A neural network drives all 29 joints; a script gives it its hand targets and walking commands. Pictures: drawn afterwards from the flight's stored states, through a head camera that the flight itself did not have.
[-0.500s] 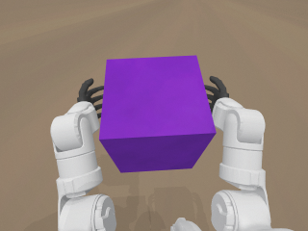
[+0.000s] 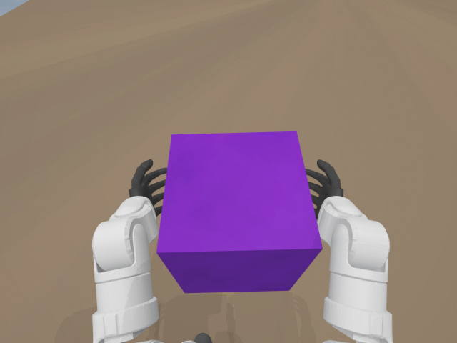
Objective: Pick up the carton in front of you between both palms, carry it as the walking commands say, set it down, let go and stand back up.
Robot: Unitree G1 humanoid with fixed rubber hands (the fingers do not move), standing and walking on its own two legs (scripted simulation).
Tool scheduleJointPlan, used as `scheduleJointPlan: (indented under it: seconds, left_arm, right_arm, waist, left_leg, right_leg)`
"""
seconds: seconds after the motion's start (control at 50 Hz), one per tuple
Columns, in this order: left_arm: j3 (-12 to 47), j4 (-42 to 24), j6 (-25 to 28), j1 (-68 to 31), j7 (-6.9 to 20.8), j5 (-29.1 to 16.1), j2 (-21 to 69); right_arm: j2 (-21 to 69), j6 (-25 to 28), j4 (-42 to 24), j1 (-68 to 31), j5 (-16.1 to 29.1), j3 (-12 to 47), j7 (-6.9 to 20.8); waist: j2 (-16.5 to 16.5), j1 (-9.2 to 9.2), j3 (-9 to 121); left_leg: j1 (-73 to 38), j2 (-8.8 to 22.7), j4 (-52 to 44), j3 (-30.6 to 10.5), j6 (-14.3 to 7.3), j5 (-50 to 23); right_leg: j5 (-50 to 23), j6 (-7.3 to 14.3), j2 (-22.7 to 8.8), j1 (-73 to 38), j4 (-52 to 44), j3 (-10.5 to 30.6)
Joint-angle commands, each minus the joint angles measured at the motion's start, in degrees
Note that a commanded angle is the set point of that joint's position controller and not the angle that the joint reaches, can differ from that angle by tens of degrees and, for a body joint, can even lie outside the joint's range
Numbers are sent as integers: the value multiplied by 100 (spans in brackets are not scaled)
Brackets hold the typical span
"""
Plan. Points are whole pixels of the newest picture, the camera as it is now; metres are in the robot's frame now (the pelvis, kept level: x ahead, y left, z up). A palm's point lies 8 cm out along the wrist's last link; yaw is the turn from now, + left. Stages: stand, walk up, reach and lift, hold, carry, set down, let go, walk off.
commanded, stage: carry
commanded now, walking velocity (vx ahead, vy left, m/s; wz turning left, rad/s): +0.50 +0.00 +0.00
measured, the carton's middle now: (235, 219) +0.33 +0.00 +0.03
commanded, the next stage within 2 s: none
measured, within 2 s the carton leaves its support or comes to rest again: neither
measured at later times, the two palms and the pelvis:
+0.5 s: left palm (184, 99) +0.59 +0.11 +0.11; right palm (318, 103) +0.58 -0.19 +0.10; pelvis +0.36 -0.03 -0.02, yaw -1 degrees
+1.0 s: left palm (190, 49) +0.87 +0.12 +0.09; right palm (293, 46) +0.86 -0.18 +0.10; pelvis +0.62 -0.03 -0.01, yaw -2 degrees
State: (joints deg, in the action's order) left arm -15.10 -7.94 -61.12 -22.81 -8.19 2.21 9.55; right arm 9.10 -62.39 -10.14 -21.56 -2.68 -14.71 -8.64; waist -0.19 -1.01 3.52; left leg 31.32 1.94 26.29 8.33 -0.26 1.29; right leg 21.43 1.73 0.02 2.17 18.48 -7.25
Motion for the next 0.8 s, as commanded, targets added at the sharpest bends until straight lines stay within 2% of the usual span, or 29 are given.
scheduleJointPlan:
  seconds: [0.0,0.02,0.04,0.06,0.08,0.1,0.12,0.14,0.16,0.2,0.26,0.32,0.38,0.4,0.42,0.44,0.46,0.48,0.5,0.52,0.54,0.56,0.58,0.6,0.62,0.68,0.72,0.78]
  left_arm:
    - [4118,-730,-157,-2120,445,-1121,4578]
    - [4210,-882,-205,-1918,461,-1113,4470]
    - [4358,-1052,-287,-1746,503,-1187,4583]
    - [4443,-1264,-345,-1676,541,-1317,4516]
    - [4578,-1447,-348,-1638,570,-1417,4700]
    - [4635,-1618,-345,-1520,617,-1483,4864]
    - [4690,-1770,-336,-1411,664,-1538,5021]
    - [4734,-1866,-333,-1239,700,-1543,5095]
    - [4764,-1921,-341,-1033,723,-1535,5166]
    - [4787,-2050,-371,-535,723,-1459,5115]
    - [4777,-2325,-506,-59,682,-1363,4860]
    - [4723,-2507,-714,18,617,-1349,4352]
    - [4635,-2591,-912,-13,547,-1407,3870]
    - [4581,-2590,-968,-14,523,-1416,3726]
    - [4510,-2564,-1017,11,496,-1422,3595]
    - [4432,-2504,-1057,81,468,-1422,3482]
    - [4344,-2435,-1090,126,440,-1416,3386]
    - [4252,-2358,-1115,228,414,-1386,3287]
    - [4208,-2280,-1107,121,407,-1401,3238]
    - [4260,-2247,-1098,233,431,-1461,3491]
    - [4341,-2371,-1069,57,485,-1525,3723]
    - [4449,-2406,-1017,-105,556,-1588,4003]
    - [4561,-2461,-954,-292,624,-1649,4220]
    - [4647,-2478,-893,-434,686,-1688,4379]
    - [4712,-2456,-837,-448,741,-1721,4478]
    - [4745,-2352,-724,-253,834,-1698,4425]
    - [4729,-2336,-688,-113,839,-1683,4313]
    - [4680,-2420,-705,79,794,-1630,4167]
  right_arm:
    - [4688,-8,-555,-2411,1117,4190,393]
    - [4624,-50,-664,-2020,1107,4234,430]
    - [4406,-72,-709,-1883,1051,4239,429]
    - [4669,-105,-611,-1503,1176,4316,454]
    - [4814,-126,-920,-1385,1236,4341,509]
    - [5022,-138,-1141,-1301,1328,4439,572]
    - [5167,-143,-1405,-1321,1403,4522,634]
    - [5252,-149,-1589,-1290,1467,4589,685]
    - [5262,-164,-1730,-1172,1509,4626,722]
    - [5148,-225,-1942,-764,1562,4683,785]
    - [4821,-374,-2224,-320,1583,4710,841]
    - [4244,-555,-2316,-165,1554,4627,794]
    - [3771,-726,-2354,-117,1506,4524,669]
    - [3650,-780,-2364,-138,1498,4494,624]
    - [3550,-832,-2372,-180,1495,4474,580]
    - [3461,-882,-2382,-220,1493,4463,535]
    - [3376,-928,-2367,-172,1487,4462,487]
    - [3232,-975,-2396,-225,1497,4455,447]
    - [3251,-1018,-2566,-322,1506,4503,421]
    - [3325,-1027,-2561,-447,1569,4566,442]
    - [3643,-984,-2450,-500,1619,4643,484]
    - [3914,-922,-2394,-530,1610,4655,542]
    - [4176,-856,-2311,-539,1590,4675,598]
    - [4355,-787,-2240,-531,1539,4685,636]
    - [4459,-723,-2174,-484,1470,4690,654]
    - [4528,-575,-2005,-218,1264,4671,631]
    - [4485,-537,-2034,-131,1216,4675,594]
    - [4373,-571,-2251,-139,1302,4733,571]
  waist:
    - [723,57,2280]
    - [375,191,2613]
    - [-944,229,3395]
    - [-1536,242,3053]
    - [-1086,243,2731]
    - [-463,250,2560]
    - [-106,220,2250]
    - [-170,184,2076]
    - [-355,177,2002]
    - [-679,172,1825]
    - [-806,172,1360]
    - [-820,203,944]
    - [-891,197,529]
    - [-918,186,448]
    - [-921,151,461]
    - [-799,79,594]
    - [-531,27,889]
    - [168,-111,1218]
    - [1841,-151,1855]
    - [1814,-91,1677]
    - [1296,-54,1663]
    - [658,-45,1698]
    - [300,-6,1611]
    - [342,28,1573]
    - [488,33,1511]
    - [681,43,1330]
    - [800,43,1256]
    - [981,12,1161]
  left_leg:
    - [-2368,-422,-676,597,-184,-349]
    - [-3704,277,-448,-137,-327,-7]
    - [-5538,1922,-157,-2683,-1277,39]
    - [-5623,2265,-817,-3817,-1629,-366]
    - [-5434,2170,-767,-3312,-1590,-512]
    - [-5044,2058,-792,-2852,-1390,-878]
    - [-4499,1929,-959,-2361,-1119,-890]
    - [-4056,1788,-1183,-2004,-915,-467]
    - [-3778,1669,-1357,-1697,-806,-202]
    - [-3529,1527,-1581,-1252,-781,52]
    - [-3323,1249,-1694,-657,-663,-91]
    - [-3127,1128,-1692,-343,-580,-298]
    - [-3040,1190,-1623,-250,-507,-226]
    - [-3028,1207,-1512,-194,-472,-253]
    - [-2936,1190,-1215,-86,-419,-577]
    - [-2752,1050,-612,146,-314,-1012]
    - [-2301,820,391,409,-165,-1301]
    - [-1350,504,1786,445,75,-640]
    - [273,-154,3789,239,368,1104]
    - [861,-205,4656,-426,197,2612]
    - [987,145,5078,-715,11,2492]
    - [895,388,5020,-808,-74,2192]
    - [673,611,4585,-908,-93,1827]
    - [404,698,4156,-896,-81,1556]
    - [223,630,3797,-717,-50,1394]
    - [64,489,2645,-346,124,1185]
    - [-29,369,1755,-129,180,964]
    - [-300,163,981,146,156,426]
  right_leg:
    - [-5363,114,-861,-642,1442,-167]
    - [-3904,-65,-822,414,2451,-137]
    - [-2183,-276,-366,2364,4174,86]
    - [582,-248,311,3668,5161,318]
    - [601,-141,-66,4126,5603,696]
    - [350,-107,-328,4111,5369,794]
    - [60,-115,-526,3908,4885,792]
    - [-132,-140,-639,3664,4318,753]
    - [-250,-174,-611,3403,3929,616]
    - [-402,-255,-531,3221,3235,381]
    - [-1102,-325,-498,3168,2059,21]
    - [-1684,-272,-380,2958,1422,-286]
    - [-1984,-172,-405,2818,1157,-313]
    - [-1944,-130,-406,2691,1103,-367]
    - [-1770,-90,-323,2334,1056,-495]
    - [-1475,-62,-123,1689,943,-696]
    - [-1070,-14,60,649,951,-798]
    - [-321,169,-751,-357,540,474]
    - [412,987,-2287,-1659,-254,3221]
    - [-732,1143,-2429,-1457,-633,3834]
    - [-1357,1091,-2313,-1144,-456,3171]
    - [-1516,941,-2224,-771,-375,2678]
    - [-1331,735,-2079,-255,-527,2186]
    - [-855,543,-1943,159,-725,1726]
    - [-926,447,-1838,389,-845,1343]
    - [-2095,501,-1665,445,-906,606]
    - [-2965,464,-1500,279,-714,164]
    - [-3688,364,-1391,138,-456,-161]
